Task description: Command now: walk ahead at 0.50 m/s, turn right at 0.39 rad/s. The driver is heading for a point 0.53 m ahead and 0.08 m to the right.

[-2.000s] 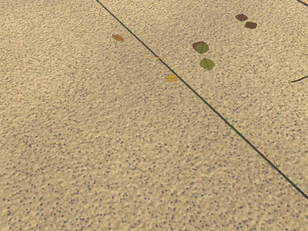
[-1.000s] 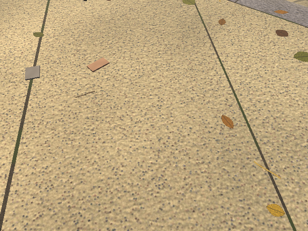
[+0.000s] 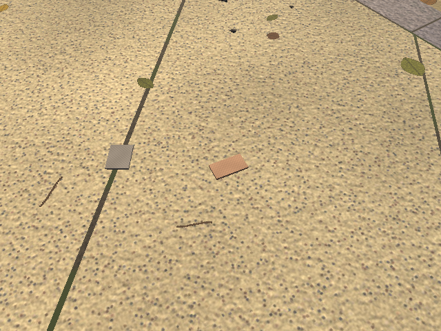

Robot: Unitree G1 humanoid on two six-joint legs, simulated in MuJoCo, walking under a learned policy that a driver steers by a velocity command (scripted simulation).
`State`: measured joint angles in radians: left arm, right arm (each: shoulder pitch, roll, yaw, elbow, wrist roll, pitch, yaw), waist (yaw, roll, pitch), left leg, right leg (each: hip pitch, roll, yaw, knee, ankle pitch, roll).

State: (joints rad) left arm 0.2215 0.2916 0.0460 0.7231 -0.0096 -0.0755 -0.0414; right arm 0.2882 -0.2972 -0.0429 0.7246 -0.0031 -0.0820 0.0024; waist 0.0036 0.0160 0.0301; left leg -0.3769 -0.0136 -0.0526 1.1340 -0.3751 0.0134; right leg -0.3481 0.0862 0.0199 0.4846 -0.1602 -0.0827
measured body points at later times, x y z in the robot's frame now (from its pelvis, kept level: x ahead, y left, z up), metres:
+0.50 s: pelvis +0.28 +0.02 +0.00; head +0.30 +0.02 +0.45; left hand +0.43 +0.28 -0.12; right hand +0.37 -0.28 -0.08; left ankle +0.35 +0.12 -0.73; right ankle +0.17 -0.07 -0.65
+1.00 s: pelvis +0.45 -0.08 +0.00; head +0.48 -0.10 +0.44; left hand +0.72 +0.06 -0.10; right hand +0.41 -0.37 -0.13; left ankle +0.48 +0.09 -0.69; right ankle +0.49 -0.20 -0.73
